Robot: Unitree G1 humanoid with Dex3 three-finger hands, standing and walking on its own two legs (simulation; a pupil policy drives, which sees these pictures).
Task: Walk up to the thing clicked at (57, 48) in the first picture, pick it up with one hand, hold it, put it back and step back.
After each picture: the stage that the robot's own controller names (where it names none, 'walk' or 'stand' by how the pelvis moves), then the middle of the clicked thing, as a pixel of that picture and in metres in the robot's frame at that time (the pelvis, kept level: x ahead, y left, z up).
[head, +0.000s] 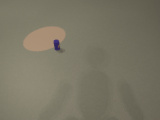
stand; (56, 45) +1.42 +0.31 -0.72
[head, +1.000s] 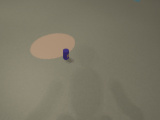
walk; (65, 54) +1.29 +0.15 -0.70
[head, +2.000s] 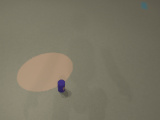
walk; (61, 86) +0.80 +0.13 -0.71
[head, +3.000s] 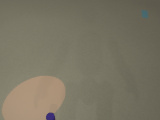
walk; (51, 119) +0.53 +0.22 -0.71
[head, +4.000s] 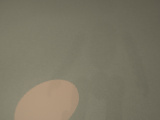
stand; out of the picture +0.43 +0.19 -0.70
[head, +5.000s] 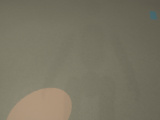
stand; out of the picture +0.38 +0.21 -0.71
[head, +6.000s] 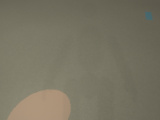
stand; out of the picture +0.39 +0.22 -0.72
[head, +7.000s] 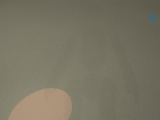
stand; out of the picture +0.41 +0.21 -0.73
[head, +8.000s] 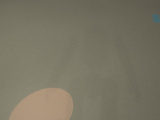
stand; out of the picture +0.41 +0.20 -0.73
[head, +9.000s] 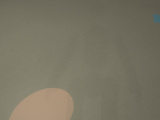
go down; out of the picture +0.40 +0.20 -0.73
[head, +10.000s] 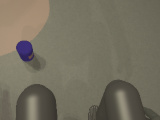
go down; (25, 51) +0.50 +0.21 -0.33
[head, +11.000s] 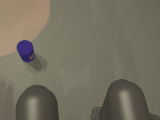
approach; (26, 51) +0.50 +0.21 -0.30
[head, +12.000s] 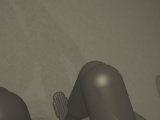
close in; out of the picture +0.49 +0.26 -0.23
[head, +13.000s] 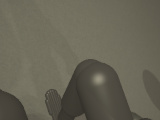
close; out of the picture +0.48 +0.27 -0.24
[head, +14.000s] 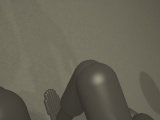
lift; out of the picture +0.45 +0.24 -0.25
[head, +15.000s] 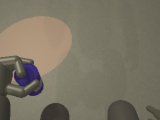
lift; (30, 80) +0.35 +0.19 -0.05
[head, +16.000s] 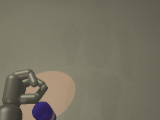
hold; (45, 114) +0.30 +0.16 -0.11
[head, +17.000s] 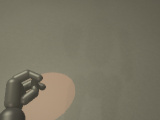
hold; out of the picture +0.18 +0.24 -0.70
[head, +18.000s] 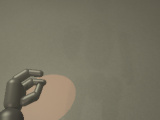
hold; out of the picture +0.21 +0.41 -0.70
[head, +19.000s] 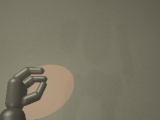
hold; out of the picture +0.24 +0.58 -0.67
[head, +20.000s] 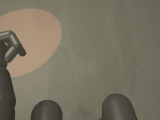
crouch; out of the picture +0.30 +0.77 -0.44
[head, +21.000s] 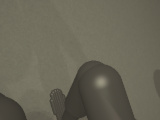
lower; out of the picture +0.16 +0.96 -0.27
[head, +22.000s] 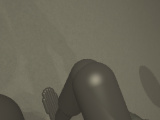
lower; out of the picture +0.09 +1.13 -0.27
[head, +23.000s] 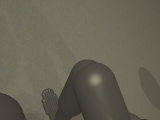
lower; out of the picture +0.07 +1.29 -0.27
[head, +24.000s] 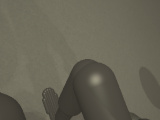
lower; out of the picture +0.05 +1.45 -0.27
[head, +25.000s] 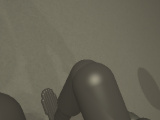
lower; out of the picture +0.02 +1.61 -0.27
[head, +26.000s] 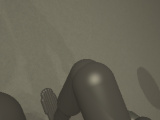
open; out of the picture +0.00 +1.76 -0.27
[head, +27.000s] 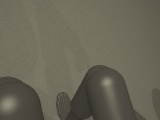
stand; out of the picture +0.04 +1.90 -0.28
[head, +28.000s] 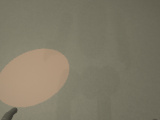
stand; out of the picture +0.40 +2.04 -0.61
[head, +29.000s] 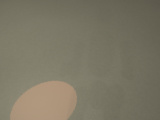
stand; out of the picture +0.45 +2.18 -0.69
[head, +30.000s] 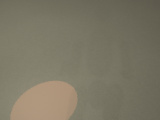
stand; out of the picture +0.45 +2.31 -0.69
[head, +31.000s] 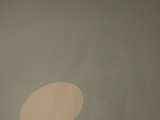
stand; out of the picture +0.48 +2.44 -0.74
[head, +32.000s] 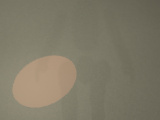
walk; out of the picture +0.42 +2.52 -0.73
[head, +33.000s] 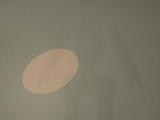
walk; out of the picture +0.34 +2.70 -0.72
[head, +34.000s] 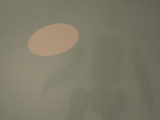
walk; out of the picture +1.07 +2.85 -0.71
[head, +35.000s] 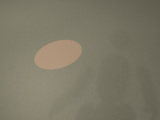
stand; out of the picture +1.21 +2.95 -0.73
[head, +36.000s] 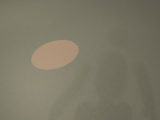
stand; out of the picture +1.19 +3.09 -0.75
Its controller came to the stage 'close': yes
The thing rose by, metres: 0.69
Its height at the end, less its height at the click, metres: -0.02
